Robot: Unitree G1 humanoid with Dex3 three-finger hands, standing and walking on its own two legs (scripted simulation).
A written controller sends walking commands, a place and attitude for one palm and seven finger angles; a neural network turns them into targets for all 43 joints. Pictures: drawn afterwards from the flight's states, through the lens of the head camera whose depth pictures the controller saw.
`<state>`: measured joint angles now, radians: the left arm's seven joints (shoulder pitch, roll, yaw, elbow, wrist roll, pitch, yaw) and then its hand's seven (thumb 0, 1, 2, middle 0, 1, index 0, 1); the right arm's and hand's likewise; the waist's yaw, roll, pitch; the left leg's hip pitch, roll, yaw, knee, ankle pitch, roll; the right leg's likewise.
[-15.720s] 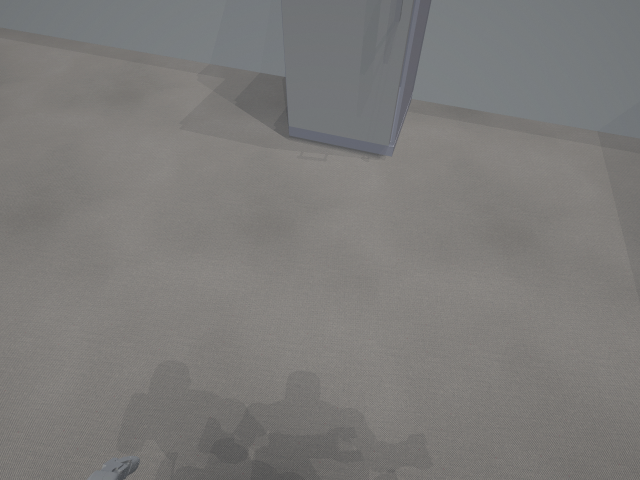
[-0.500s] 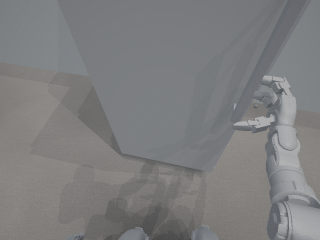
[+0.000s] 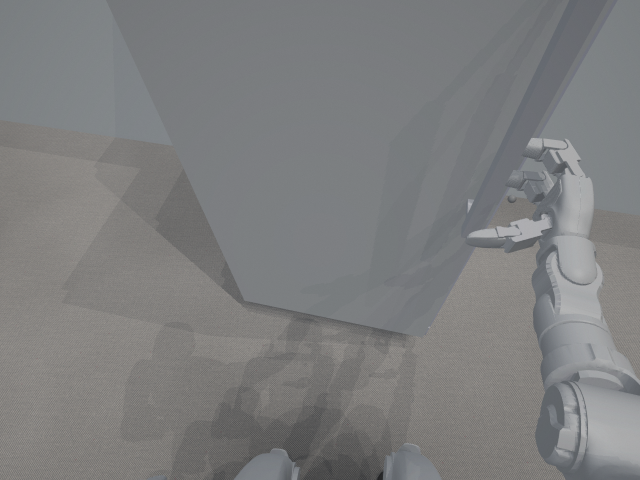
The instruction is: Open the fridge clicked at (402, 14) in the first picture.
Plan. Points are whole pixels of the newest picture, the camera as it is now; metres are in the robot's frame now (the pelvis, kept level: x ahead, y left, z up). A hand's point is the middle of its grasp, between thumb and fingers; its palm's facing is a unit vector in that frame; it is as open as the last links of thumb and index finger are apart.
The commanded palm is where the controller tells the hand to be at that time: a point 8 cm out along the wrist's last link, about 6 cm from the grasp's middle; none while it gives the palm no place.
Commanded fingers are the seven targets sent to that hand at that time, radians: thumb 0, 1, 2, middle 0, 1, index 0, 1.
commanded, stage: slide the fingers in behind the handle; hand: right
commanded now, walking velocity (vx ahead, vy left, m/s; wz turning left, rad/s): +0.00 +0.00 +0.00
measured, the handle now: (513, 130) +0.50 -0.15 +0.16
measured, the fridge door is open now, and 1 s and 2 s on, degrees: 0 0 0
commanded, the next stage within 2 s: grip the handle and tug to test in 1.64 s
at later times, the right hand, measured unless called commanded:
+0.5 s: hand (496, 202) +0.46 -0.16 +0.08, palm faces +0.09 +1.00 +0.01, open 14.0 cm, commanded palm +0.43 -0.20 +0.09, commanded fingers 0.00 0.50 -0.30 0.30 1.20 0.30 1.20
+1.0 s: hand (477, 201) +0.46 -0.13 +0.08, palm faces +0.08 +1.00 +0.00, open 14.0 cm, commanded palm +0.42 -0.18 +0.09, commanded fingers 0.00 0.50 -0.30 0.30 1.20 0.30 1.20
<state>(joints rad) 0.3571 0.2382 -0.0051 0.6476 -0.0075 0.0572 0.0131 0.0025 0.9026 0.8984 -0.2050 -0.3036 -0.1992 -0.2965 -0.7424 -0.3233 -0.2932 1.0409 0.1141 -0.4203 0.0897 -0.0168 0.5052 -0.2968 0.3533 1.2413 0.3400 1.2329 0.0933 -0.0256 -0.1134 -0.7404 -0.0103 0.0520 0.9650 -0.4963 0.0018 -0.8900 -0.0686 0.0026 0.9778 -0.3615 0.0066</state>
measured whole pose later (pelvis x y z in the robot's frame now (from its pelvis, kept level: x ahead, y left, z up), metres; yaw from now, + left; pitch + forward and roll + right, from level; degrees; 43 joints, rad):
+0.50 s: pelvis +0.00 -0.01 +0.00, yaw +0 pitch +15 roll +2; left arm 0.34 0.23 0.00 0.64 0.00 0.05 0.00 0.00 0.90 0.90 -0.21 -0.30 -0.20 -0.30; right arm -0.69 -0.26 -0.25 0.97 0.10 -0.41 0.02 -0.02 0.51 -0.30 0.31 1.21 0.31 1.20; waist 0.09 -0.02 -0.11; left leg -0.72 -0.01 0.04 0.96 -0.50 -0.01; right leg -0.87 -0.06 -0.01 0.98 -0.37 0.00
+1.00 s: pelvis +0.01 +0.00 +0.00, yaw +0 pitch +15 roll +2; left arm 0.35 0.23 0.01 0.63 0.00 0.05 -0.01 0.00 0.90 0.90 -0.20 -0.30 -0.20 -0.30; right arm -0.64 -0.21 -0.22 0.91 0.10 -0.40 -0.02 -0.02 0.51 -0.30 0.30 1.20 0.30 1.20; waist 0.09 -0.03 -0.12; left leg -0.71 -0.01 0.03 0.95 -0.51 0.00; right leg -0.85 -0.07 -0.01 0.96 -0.37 0.01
